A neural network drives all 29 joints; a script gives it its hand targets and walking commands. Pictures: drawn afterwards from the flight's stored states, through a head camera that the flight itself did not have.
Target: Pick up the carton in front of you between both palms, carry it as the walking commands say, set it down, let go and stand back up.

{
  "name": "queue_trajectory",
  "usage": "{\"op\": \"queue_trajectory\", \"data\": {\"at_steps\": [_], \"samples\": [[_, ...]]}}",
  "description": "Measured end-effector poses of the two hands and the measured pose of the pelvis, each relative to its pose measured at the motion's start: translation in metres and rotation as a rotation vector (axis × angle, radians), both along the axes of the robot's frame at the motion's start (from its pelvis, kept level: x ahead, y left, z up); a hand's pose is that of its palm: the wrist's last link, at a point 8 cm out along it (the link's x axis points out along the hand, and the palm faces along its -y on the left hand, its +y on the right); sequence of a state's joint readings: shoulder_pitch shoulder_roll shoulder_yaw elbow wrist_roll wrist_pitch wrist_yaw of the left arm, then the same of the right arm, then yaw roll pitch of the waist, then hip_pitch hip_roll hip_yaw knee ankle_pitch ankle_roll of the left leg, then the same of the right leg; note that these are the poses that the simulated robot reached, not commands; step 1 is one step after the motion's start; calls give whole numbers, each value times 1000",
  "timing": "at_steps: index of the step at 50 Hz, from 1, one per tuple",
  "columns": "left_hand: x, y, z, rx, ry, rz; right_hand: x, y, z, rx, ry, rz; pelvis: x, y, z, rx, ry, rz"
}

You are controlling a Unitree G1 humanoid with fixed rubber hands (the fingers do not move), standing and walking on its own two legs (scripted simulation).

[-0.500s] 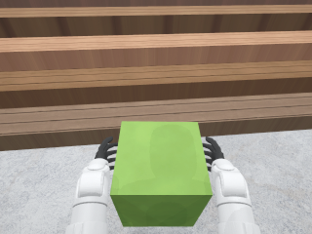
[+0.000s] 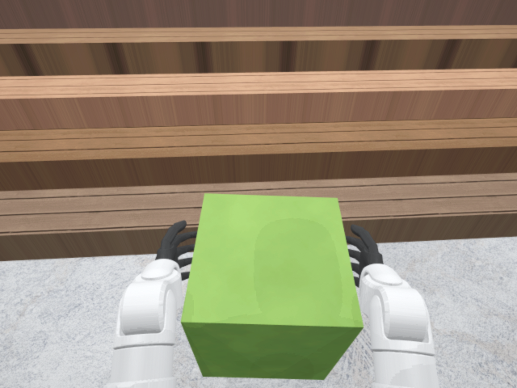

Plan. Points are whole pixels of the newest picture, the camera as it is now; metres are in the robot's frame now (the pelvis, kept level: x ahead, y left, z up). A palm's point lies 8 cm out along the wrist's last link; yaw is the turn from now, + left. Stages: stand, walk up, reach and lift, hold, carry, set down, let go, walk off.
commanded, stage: carry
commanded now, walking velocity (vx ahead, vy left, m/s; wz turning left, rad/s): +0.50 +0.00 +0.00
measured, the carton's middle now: (267, 291) +0.28 +0.00 +0.01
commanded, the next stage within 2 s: none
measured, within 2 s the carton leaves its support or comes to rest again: neither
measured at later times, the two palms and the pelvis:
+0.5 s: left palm (198, 174) +0.50 +0.13 +0.09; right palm (345, 170) +0.51 -0.17 +0.09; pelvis +0.24 -0.03 +0.01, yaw +1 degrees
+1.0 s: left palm (206, 74) +0.89 +0.16 +0.14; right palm (312, 77) +0.87 -0.14 +0.14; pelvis +0.55 +0.03 +0.01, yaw -1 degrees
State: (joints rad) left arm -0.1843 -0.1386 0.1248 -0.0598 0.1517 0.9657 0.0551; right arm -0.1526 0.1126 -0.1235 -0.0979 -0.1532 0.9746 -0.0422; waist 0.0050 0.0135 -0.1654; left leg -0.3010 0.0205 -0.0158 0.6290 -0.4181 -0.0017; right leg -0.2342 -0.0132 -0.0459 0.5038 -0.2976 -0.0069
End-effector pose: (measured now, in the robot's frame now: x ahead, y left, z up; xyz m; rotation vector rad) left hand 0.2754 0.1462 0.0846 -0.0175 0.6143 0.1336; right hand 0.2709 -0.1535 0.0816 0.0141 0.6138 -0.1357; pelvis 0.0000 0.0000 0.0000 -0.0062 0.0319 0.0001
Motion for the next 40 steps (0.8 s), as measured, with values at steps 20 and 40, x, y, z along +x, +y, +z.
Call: {"op": "queue_trajectory", "data": {"at_steps": [20, 40], "samples": [[176, -22, 4, -12, 78, 8, 172, -21, 3, 68, 78, -54, 182, -19, -5, -15, 66, 21], [465, 14, 22, -56, -64, 12, 458, 15, 25, 64, -65, -70, 443, 16, -23, 22, 29, -24]]}}
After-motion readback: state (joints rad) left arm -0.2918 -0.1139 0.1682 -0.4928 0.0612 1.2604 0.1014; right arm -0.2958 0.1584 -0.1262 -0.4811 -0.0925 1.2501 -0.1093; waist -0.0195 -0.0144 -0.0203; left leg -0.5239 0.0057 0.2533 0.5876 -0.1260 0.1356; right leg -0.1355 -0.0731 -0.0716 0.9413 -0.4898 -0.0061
